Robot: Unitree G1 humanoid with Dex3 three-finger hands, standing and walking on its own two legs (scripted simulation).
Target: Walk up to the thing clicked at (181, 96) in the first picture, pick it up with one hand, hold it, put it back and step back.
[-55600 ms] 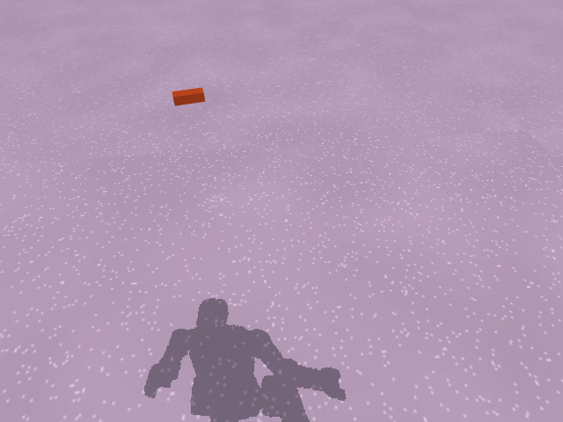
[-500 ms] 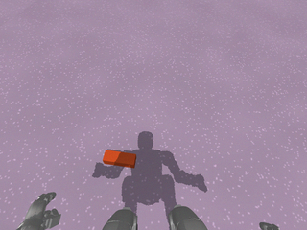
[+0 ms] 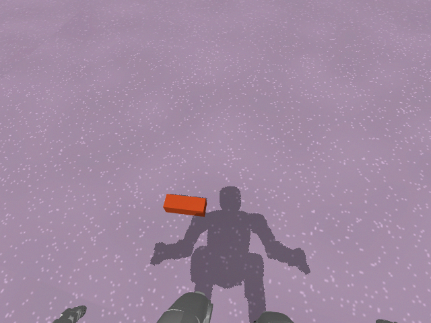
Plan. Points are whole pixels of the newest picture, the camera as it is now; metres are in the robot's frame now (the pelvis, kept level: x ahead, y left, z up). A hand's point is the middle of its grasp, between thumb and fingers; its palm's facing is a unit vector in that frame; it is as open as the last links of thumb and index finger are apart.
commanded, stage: step back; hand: left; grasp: from above
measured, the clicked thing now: (185, 205) +0.64 +0.22 -0.73
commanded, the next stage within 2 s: none
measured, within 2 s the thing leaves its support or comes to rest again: neither
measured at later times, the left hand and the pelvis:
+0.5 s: hand out of the picture -0.08 +0.28 -0.16, palm faces -0.05 -0.91 -0.40, open 7.3 cm; pelvis -0.16 +0.01 -0.01, yaw -4 degrees
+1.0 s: hand out of the picture -0.21 +0.30 -0.15, palm faces +0.02 -0.91 -0.41, open 7.3 cm; pelvis -0.34 +0.02 -0.01, yaw +2 degrees
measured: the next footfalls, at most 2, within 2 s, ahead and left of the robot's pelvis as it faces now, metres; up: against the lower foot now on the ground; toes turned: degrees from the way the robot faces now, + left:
left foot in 0.14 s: -0.01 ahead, +0.14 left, +0.00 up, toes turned -1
right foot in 0.52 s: -0.17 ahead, -0.12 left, +0.00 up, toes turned -2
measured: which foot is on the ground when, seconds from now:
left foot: up 0.00-0.12, down 0.14-0.54, up 0.56-0.88, down 0.90-1.00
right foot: down 0.00-0.16, up 0.18-0.50, down 0.52-0.90, up 0.92-1.00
